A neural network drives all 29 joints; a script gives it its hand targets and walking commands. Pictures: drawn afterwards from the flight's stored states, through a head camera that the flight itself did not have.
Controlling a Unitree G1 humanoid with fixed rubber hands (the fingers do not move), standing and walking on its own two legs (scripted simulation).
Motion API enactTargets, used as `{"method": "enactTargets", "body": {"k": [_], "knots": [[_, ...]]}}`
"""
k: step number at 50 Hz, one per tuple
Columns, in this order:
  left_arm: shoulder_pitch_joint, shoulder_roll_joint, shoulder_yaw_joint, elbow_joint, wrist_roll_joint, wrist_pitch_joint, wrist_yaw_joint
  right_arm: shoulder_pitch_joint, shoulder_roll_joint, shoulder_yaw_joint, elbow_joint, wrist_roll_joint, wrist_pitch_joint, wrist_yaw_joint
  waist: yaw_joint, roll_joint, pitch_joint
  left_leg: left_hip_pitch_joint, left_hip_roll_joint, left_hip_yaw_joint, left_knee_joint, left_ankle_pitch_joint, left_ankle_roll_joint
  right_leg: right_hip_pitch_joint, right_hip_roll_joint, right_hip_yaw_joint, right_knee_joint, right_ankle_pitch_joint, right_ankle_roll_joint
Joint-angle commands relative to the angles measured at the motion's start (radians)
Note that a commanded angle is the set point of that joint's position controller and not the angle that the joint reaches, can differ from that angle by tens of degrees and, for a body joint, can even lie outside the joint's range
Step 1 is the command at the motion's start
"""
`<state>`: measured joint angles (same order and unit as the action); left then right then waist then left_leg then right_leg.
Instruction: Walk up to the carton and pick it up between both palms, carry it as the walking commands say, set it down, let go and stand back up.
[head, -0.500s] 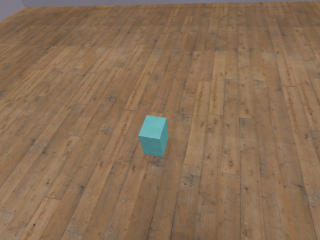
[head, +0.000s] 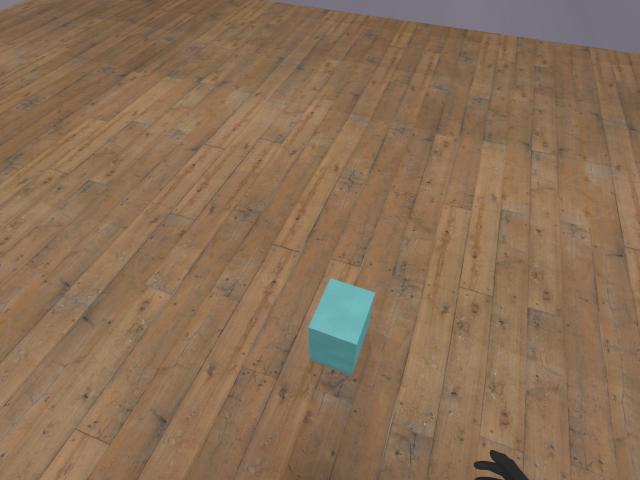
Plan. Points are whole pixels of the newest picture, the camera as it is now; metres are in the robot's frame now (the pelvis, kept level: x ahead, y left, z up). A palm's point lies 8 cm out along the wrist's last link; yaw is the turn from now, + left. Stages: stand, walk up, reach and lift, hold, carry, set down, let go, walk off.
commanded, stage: walk up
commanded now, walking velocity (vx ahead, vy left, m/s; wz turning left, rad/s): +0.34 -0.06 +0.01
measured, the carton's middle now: (341, 327) +0.66 +0.01 -0.65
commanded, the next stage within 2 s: none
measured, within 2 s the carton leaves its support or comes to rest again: neither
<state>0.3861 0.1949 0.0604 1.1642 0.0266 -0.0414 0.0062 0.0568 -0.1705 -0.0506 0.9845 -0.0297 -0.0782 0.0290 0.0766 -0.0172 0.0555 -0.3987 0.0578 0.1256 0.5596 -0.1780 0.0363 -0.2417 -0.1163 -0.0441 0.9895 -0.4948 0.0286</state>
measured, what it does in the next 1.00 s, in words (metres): walks ahead: right foot, then left foot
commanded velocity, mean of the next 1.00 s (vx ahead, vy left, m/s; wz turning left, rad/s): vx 0.16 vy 0.01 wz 0.01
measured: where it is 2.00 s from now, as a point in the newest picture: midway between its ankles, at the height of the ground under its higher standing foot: (322, 478)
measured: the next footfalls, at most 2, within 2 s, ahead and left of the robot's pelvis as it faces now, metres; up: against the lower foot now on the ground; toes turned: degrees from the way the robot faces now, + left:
right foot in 0.46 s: +0.26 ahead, -0.15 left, +0.00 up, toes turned -2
left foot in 0.86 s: +0.30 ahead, +0.09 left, +0.00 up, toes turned +5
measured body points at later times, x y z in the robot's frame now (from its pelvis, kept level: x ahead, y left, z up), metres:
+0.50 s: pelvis +0.15 -0.05 +0.00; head +0.18 -0.07 +0.45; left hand +0.25 +0.17 -0.14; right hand +0.08 -0.27 -0.16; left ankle +0.08 +0.10 -0.72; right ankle +0.19 -0.17 -0.73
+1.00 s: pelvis +0.22 -0.01 +0.01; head +0.24 +0.01 +0.46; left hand +0.20 +0.20 -0.16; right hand +0.30 -0.23 -0.13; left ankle +0.26 +0.08 -0.73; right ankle +0.20 -0.16 -0.71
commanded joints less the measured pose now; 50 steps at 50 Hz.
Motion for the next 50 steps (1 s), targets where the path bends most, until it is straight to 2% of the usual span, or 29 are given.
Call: {"method": "enactTargets", "body": {"k": [1, 2, 5, 10, 13, 15, 16, 17, 20, 21, 22, 23, 25, 26, 28, 30, 33, 34, 36, 39, 40, 41, 42, 43, 44, 45, 46, 48, 50], "knots": [[0.03, 0.027, 0.024, -0.051, 0.002, -0.006, -0.005, 0.237, -0.127, -0.016, 0.038, 0.004, -0.014, -0.032, -0.07, 0.055, -0.092, 0.327, 0.301, -0.275, -0.265, 0.616, 0.075, -0.256, -0.042, 0.046, 0.198, 0.163, -0.01], [0.041, 0.051, 0.037, -0.056, 0.006, 0.018, -0.005, 0.239, -0.144, -0.023, 0.036, 0.006, -0.01, -0.037, -0.068, 0.039, -0.102, 0.32, 0.302, -0.304, -0.266, 0.518, 0.087, -0.246, -0.038, 0.05, 0.2, 0.175, -0.004], [0.039, 0.049, 0.038, -0.062, 0.004, 0.052, -0.008, 0.206, -0.139, -0.015, 0.033, 0.016, -0.024, -0.038, -0.038, 0.121, -0.077, 0.257, 0.24, -0.15, -0.258, 0.629, 0.055, -0.234, -0.022, 0.037, 0.105, 0.27, 0.023], [-0.15, 0.048, 0.032, -0.149, 0.002, 0.091, -0.033, 0.262, -0.125, -0.014, 0.058, -0.002, -0.002, -0.044, -0.076, 0.201, 0.035, 0.209, 0.269, -0.196, -0.361, 0.328, 0.088, -0.312, -0.037, 0.035, -0.008, 0.31, 0.032], [-0.259, 0.035, 0.019, -0.21, 0.001, 0.086, -0.032, 0.314, -0.149, -0.021, 0.061, -0.007, -0.001, -0.049, -0.112, 0.169, 0.066, 0.249, 0.299, -0.231, -0.396, 0.238, 0.1, -0.325, -0.035, 0.021, -0.158, 0.332, 0.038], [-0.289, 0.005, 0.003, -0.217, -0.016, 0.054, -0.032, 0.309, -0.108, -0.016, 0.075, -0.001, 0.003, -0.048, -0.105, 0.198, 0.021, 0.283, 0.189, -0.139, -0.404, 0.097, 0.062, -0.239, 0.014, -0.027, -0.316, 0.328, 0.024], [-0.28, 0.014, -0.001, -0.227, -0.017, 0.045, -0.04, 0.327, -0.122, -0.027, 0.087, -0.008, 0.015, -0.047, -0.103, 0.296, 0.033, 0.248, 0.147, -0.104, -0.396, 0.003, 0.071, -0.185, 0.035, -0.06, -0.333, 0.278, 0.023], [-0.316, 0.018, 0.002, -0.223, -0.014, 0.045, -0.031, 0.342, -0.114, -0.023, 0.101, -0.006, 0.019, -0.048, -0.131, 0.23, 0.02, 0.24, 0.159, -0.127, -0.388, -0.029, 0.078, -0.147, 0.044, -0.08, -0.359, 0.254, 0.018], [-0.231, 0.08, 0.014, -0.186, -0.005, 0.018, -0.019, 0.336, -0.196, -0.039, 0.106, 0.017, 0.028, -0.049, -0.088, 0.151, -0.019, 0.183, 0.149, -0.085, -0.236, -0.023, 0.064, 0.08, 0.06, -0.122, -0.519, 0.277, 0.015], [-0.154, 0.11, 0.023, -0.155, -0.001, -0.002, -0.011, 0.313, -0.166, -0.033, 0.095, 0.015, 0.027, -0.041, -0.052, 0.086, -0.061, 0.113, 0.117, -0.049, -0.132, -0.085, 0.026, 0.196, 0.023, -0.067, -0.562, 0.315, -0.009], [-0.04, 0.161, 0.035, -0.116, 0.009, -0.018, -0.006, 0.35, -0.078, -0.015, 0.091, 0.019, 0.029, -0.04, -0.029, -0.151, -0.154, 0.004, 0.044, -0.007, 0.071, -0.252, -0.018, 0.356, -0.166, 0.158, -0.628, 0.307, -0.047], [0.041, 0.209, 0.042, -0.112, 0.018, -0.022, 0.004, 0.368, -0.012, 0.002, 0.075, 0.008, 0.035, -0.041, -0.007, -0.3, -0.127, -0.143, -0.009, 0.009, 0.293, -0.467, -0.055, 0.369, -0.363, 0.401, -0.738, 0.338, -0.113], [0.032, 0.226, 0.045, -0.108, 0.001, -0.015, 0.022, 0.301, -0.102, -0.044, 0.086, -0.018, 0.067, -0.033, 0.002, -0.077, -0.086, -0.172, 0.018, -0.116, 0.491, -0.309, -0.066, 0.24, -0.411, 0.416, -0.751, 0.481, -0.154], [-0.019, 0.195, 0.039, -0.115, -0.001, -0.018, 0.027, 0.292, -0.072, -0.037, 0.099, -0.029, 0.067, -0.024, -0.025, -0.072, -0.02, -0.17, 0.026, -0.122, 0.539, -0.264, -0.075, 0.156, -0.364, 0.369, -0.749, 0.644, -0.153], [-0.087, 0.108, 0.019, -0.121, -0.015, -0.027, 0.028, 0.294, -0.047, -0.035, 0.104, 0.01, 0.072, -0.021, -0.066, -0.163, -0.073, -0.132, 0.049, -0.166, 0.528, -0.154, -0.082, 0.164, -0.232, 0.142, -0.672, 0.829, -0.093], [-0.079, 0.1, 0.024, -0.118, -0.02, -0.018, 0.029, 0.262, -0.061, -0.035, 0.097, 0.017, 0.093, -0.018, -0.061, -0.176, -0.065, -0.119, 0.025, -0.129, 0.567, -0.126, -0.089, 0.118, -0.235, 0.102, -0.696, 0.784, -0.121], [-0.063, 0.071, 0.007, -0.098, -0.028, -0.03, 0.043, 0.242, -0.039, -0.029, 0.086, 0.017, 0.109, -0.039, -0.07, -0.132, -0.04, -0.081, -0.008, -0.111, 0.454, -0.102, -0.1, 0.121, -0.179, 0.028, -0.651, 1.069, -0.141], [-0.087, 0.036, -0.014, -0.087, -0.027, -0.023, 0.043, 0.24, 0.015, -0.005, 0.079, 0.035, 0.105, -0.036, -0.112, -0.219, -0.018, 0.014, -0.009, -0.102, 0.29, -0.099, -0.088, 0.052, -0.098, -0.049, -0.67, 1.052, -0.125], [-0.091, 0.063, -0.01, -0.093, -0.018, -0.006, 0.034, 0.197, -0.022, -0.001, 0.075, 0.042, 0.125, -0.042, -0.105, -0.248, -0.004, 0.068, -0.054, -0.052, 0.176, -0.076, -0.068, 0.023, -0.074, -0.043, -0.667, 0.929, -0.138], [-0.109, 0.102, -0.004, -0.093, -0.004, 0.005, 0.029, 0.175, -0.051, -0.009, 0.051, 0.021, 0.129, -0.056, -0.097, -0.169, 0.0, 0.14, -0.033, -0.038, 0.048, -0.036, -0.059, -0.004, -0.165, 0.043, -0.679, 0.753, -0.159], [-0.114, 0.106, -0.002, -0.096, -0.005, 0.009, 0.02, 0.214, -0.058, -0.003, 0.066, 0.03, 0.121, -0.054, -0.122, -0.146, -0.038, 0.218, -0.013, -0.043, -0.048, 0.02, -0.061, 0.011, -0.159, 0.015, -0.657, 0.61, -0.133], [-0.112, 0.115, -0.001, -0.084, -0.011, 0.011, 0.022, 0.204, -0.073, -0.003, 0.069, 0.026, 0.107, -0.06, -0.107, -0.098, -0.075, 0.301, -0.017, -0.063, -0.172, 0.122, -0.053, -0.005, -0.13, 0.031, -0.631, 0.483, -0.102], [-0.074, 0.077, -0.001, -0.072, -0.012, 0.018, 0.02, 0.237, -0.095, -0.007, 0.081, 0.029, 0.095, -0.061, -0.119, 0.001, -0.08, 0.38, 0.044, -0.133, -0.208, 0.18, -0.047, -0.056, -0.087, 0.035, -0.577, 0.376, -0.082], [0.017, 0.029, -0.006, -0.063, -0.019, 0.025, 0.02, 0.241, -0.163, -0.016, 0.081, 0.025, 0.074, -0.069, -0.082, 0.193, -0.143, 0.387, 0.224, -0.316, -0.249, 0.338, -0.02, -0.039, 0.011, -0.039, -0.477, 0.152, -0.047], [0.016, -0.01, -0.01, -0.057, -0.035, 0.043, 0.028, 0.217, -0.179, -0.01, 0.056, 0.027, 0.067, -0.067, -0.074, 0.245, -0.117, 0.365, 0.244, -0.364, -0.294, 0.379, 0.03, -0.062, 0.052, 0.017, -0.385, -0.019, -0.02], [0.007, -0.002, -0.014, -0.035, -0.039, 0.058, 0.028, 0.193, -0.138, 0.01, 0.067, 0.022, 0.065, -0.067, -0.075, 0.261, -0.109, 0.305, 0.239, -0.326, -0.318, 0.293, 0.091, -0.029, 0.052, 0.03, -0.364, -0.01, -0.016], [-0.025, 0.01, -0.01, -0.025, -0.029, 0.07, 0.032, 0.126, -0.109, 0.017, 0.065, 0.015, 0.061, -0.072, -0.062, 0.274, -0.021, 0.232, 0.205, -0.335, -0.364, 0.179, 0.089, -0.032, 0.054, 0.031, -0.35, 0.027, -0.005], [-0.029, -0.004, -0.016, -0.011, -0.026, 0.064, 0.024, 0.079, -0.092, 0.023, 0.049, 0.011, 0.064, -0.078, -0.04, 0.245, -0.004, 0.221, 0.158, -0.241, -0.328, 0.207, 0.083, -0.022, 0.053, 0.024, -0.411, 0.085, -0.017], [-0.021, 0.0, -0.031, 0.024, -0.013, 0.058, 0.018, 0.069, -0.057, 0.022, 0.053, 0.025, 0.069, -0.073, -0.037, 0.089, -0.013, 0.226, 0.115, -0.183, -0.295, 0.082, 0.04, 0.052, 0.066, 0.009, -0.568, 0.221, -0.016]]}}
